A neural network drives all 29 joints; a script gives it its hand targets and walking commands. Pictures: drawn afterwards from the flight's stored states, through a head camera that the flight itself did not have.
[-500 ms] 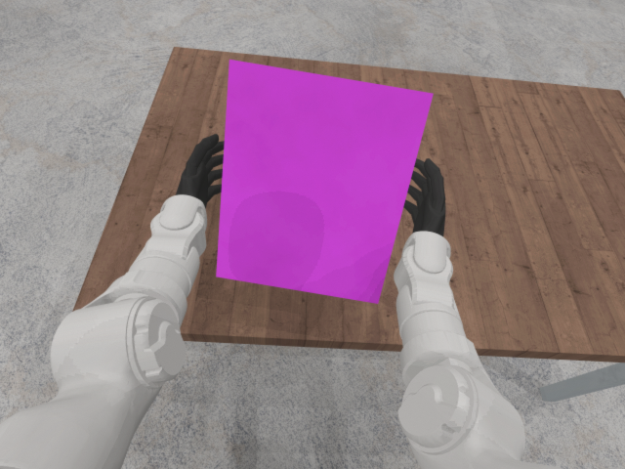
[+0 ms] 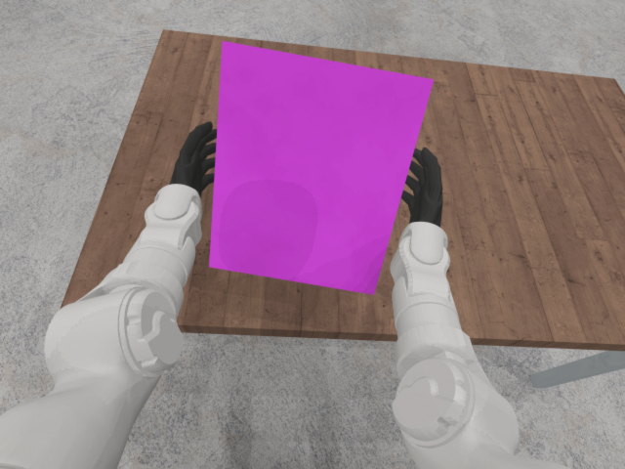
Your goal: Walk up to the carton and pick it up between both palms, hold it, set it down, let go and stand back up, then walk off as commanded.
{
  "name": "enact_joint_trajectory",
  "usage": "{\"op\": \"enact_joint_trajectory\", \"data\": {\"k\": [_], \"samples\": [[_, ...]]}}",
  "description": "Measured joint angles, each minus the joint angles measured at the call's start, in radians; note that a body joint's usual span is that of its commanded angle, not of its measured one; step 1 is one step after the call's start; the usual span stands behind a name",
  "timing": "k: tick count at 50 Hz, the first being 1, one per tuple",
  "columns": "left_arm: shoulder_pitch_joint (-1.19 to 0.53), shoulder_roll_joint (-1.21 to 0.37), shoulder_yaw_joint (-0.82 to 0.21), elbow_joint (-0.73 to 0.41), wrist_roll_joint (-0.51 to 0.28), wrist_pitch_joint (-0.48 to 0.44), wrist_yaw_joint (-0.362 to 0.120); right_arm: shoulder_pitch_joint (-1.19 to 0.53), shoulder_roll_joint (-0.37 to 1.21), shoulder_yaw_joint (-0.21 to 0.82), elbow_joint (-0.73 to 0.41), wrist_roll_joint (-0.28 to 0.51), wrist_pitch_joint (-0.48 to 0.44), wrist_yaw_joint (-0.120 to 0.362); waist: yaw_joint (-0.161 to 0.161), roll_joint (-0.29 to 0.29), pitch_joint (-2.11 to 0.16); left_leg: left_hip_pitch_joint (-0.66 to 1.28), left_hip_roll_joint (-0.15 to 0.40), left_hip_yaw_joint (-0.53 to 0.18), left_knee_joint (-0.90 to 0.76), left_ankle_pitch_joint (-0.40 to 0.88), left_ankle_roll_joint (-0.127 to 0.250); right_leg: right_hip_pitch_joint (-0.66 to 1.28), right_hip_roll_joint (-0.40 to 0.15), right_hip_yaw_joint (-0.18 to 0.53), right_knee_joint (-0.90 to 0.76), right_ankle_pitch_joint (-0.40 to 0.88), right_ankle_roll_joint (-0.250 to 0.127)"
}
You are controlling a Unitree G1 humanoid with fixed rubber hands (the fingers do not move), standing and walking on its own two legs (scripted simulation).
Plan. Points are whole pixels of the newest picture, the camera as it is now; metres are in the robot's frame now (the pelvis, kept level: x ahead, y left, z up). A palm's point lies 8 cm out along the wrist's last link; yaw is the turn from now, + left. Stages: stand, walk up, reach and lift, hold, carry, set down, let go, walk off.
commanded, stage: set down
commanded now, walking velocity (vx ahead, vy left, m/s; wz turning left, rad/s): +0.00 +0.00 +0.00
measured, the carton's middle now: (313, 157) +0.55 -0.03 +0.03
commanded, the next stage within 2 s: none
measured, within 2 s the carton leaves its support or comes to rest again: rests again in 0.92 s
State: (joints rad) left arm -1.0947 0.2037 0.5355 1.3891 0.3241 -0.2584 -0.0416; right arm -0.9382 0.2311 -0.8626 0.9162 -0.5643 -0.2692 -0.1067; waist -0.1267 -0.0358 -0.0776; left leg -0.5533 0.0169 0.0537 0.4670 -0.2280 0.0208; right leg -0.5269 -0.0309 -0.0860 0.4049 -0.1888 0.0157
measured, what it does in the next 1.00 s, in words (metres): stands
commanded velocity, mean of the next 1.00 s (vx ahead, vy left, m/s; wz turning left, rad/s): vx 0.00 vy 0.00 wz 0.00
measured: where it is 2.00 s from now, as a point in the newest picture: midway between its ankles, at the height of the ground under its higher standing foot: outside the picture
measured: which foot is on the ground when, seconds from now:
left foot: down 0.00-1.00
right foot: down 0.00-1.00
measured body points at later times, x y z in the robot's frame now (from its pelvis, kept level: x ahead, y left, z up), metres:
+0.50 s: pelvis +0.00 +0.00 -0.01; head +0.13 +0.03 +0.42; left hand +0.50 +0.13 +0.02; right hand +0.43 -0.16 +0.03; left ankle -0.02 +0.10 -0.74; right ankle -0.02 -0.13 -0.74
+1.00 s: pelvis -0.02 +0.01 -0.04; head +0.15 +0.04 +0.38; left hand +0.47 +0.14 -0.06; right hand +0.40 -0.16 -0.06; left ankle -0.02 +0.10 -0.74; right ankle -0.02 -0.13 -0.74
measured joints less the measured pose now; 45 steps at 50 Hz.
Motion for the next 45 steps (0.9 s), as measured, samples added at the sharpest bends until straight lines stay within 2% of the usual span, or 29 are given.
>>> {"op": "enact_joint_trajectory", "data": {"k": [12, 25, 34, 41, 45], "samples": [[-0.004, 0.005, 0.001, 0.007, 0.010, -0.009, 0.016, -0.001, 0.005, -0.021, 0.016, -0.014, -0.012, 0.007, -0.007, 0.002, -0.011, -0.050, 0.007, -0.003, 0.031, -0.009, 0.000, -0.040, 0.005, -0.004, 0.012, 0.001, -0.001], [-0.018, 0.013, -0.036, 0.054, -0.010, -0.070, 0.017, 0.017, 0.000, -0.036, 0.041, -0.013, -0.069, 0.002, -0.004, 0.019, -0.030, -0.145, 0.012, -0.014, 0.093, -0.027, 0.001, -0.122, 0.007, -0.015, 0.056, -0.011, -0.001], [-0.031, 0.033, -0.077, 0.111, -0.034, -0.124, 0.017, 0.020, -0.027, -0.034, 0.106, -0.010, -0.112, 0.009, -0.005, 0.024, -0.049, -0.224, 0.017, -0.019, 0.144, -0.040, 0.002, -0.197, 0.008, -0.018, 0.098, -0.020, -0.002], [-0.038, 0.035, -0.121, 0.153, -0.052, -0.171, 0.029, 0.028, -0.041, -0.062, 0.152, -0.022, -0.159, 0.010, 0.001, 0.026, -0.074, -0.313, 0.021, -0.025, 0.196, -0.050, 0.002, -0.281, 0.009, -0.023, 0.144, -0.029, -0.003], [-0.043, 0.038, -0.173, 0.189, -0.083, -0.189, 0.045, 0.030, -0.071, -0.048, 0.216, -0.002, -0.178, 0.007, 0.003, 0.027, -0.087, -0.367, 0.024, -0.027, 0.226, -0.056, 0.001, -0.333, 0.010, -0.023, 0.170, -0.032, -0.003]]}}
